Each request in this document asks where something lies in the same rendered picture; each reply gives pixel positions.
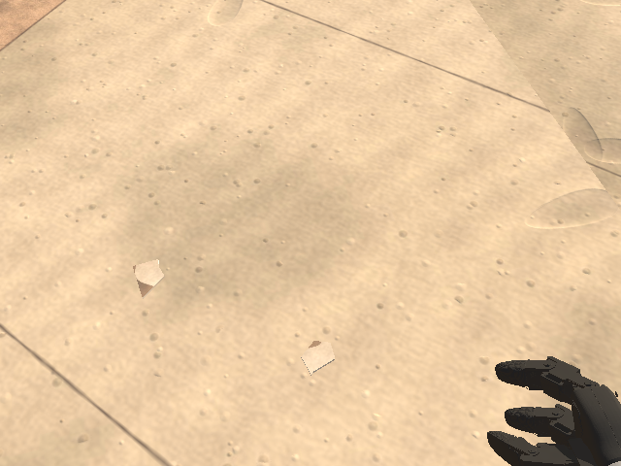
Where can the robot right hand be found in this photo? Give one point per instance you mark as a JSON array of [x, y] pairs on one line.
[[587, 435]]

